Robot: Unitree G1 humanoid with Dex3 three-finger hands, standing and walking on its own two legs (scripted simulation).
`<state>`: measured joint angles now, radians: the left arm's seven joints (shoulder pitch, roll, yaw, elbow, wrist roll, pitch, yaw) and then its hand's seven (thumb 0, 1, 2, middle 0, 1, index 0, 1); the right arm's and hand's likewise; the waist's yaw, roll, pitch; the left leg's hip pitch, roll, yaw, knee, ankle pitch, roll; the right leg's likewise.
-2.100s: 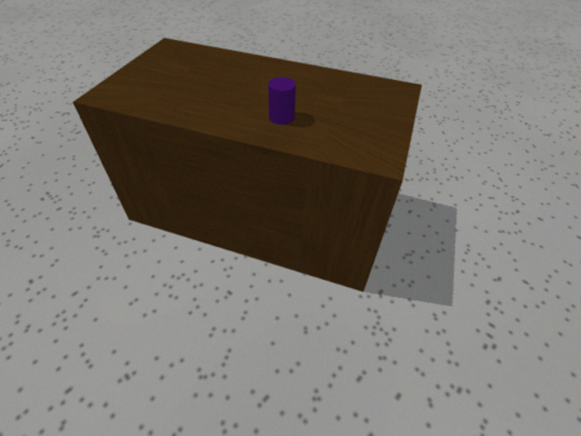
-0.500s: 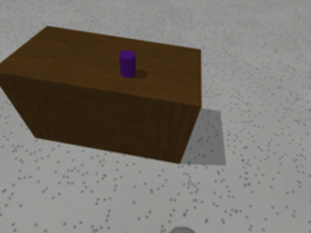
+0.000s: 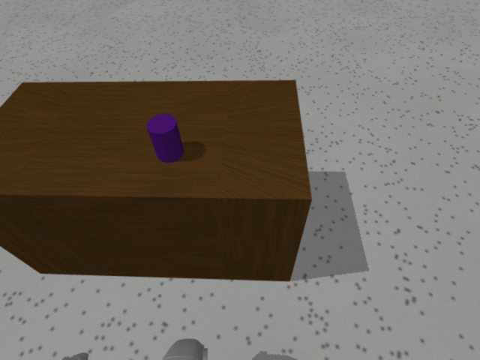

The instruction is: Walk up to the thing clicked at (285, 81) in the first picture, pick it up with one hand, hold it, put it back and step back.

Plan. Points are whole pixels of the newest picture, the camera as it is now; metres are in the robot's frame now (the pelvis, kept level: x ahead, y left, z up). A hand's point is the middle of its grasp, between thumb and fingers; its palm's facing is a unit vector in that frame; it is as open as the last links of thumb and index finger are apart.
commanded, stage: walk up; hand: left
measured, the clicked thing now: (166, 139) +0.70 +0.24 -0.12
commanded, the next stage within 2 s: none
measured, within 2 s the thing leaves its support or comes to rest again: neither
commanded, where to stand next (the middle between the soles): +0.22 +0.07 m, yaw -3 degrees
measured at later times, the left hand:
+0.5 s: hand (72, 307) +0.24 +0.36 -0.15, palm faces -0.11 -0.91 -0.39, open 7.4 cm
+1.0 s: hand (101, 275) +0.31 +0.33 -0.16, palm faces -0.08 -0.94 -0.32, open 7.4 cm
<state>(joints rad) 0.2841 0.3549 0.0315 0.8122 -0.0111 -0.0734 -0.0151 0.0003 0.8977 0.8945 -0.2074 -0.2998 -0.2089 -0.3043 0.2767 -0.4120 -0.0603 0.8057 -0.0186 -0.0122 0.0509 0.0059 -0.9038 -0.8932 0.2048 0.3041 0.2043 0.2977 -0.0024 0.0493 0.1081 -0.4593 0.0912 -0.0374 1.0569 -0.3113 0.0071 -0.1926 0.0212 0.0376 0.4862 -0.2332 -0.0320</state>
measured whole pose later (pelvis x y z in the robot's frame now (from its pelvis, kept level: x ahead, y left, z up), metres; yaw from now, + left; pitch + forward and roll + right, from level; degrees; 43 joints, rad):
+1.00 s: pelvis +0.16 +0.09 -0.02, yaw -4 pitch -3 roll +0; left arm 0.07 0.37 0.04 0.93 0.01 0.03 -0.02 0.00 0.90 0.89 -0.21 -0.30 -0.21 -0.30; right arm 0.19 -0.38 -0.02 0.98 -0.02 -0.02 -0.01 0.00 -0.90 -0.89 0.21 0.30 0.21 0.30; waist 0.00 -0.05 0.10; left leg -0.23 0.04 0.01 0.65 -0.37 -0.03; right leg -0.36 -0.01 -0.01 0.63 -0.20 -0.02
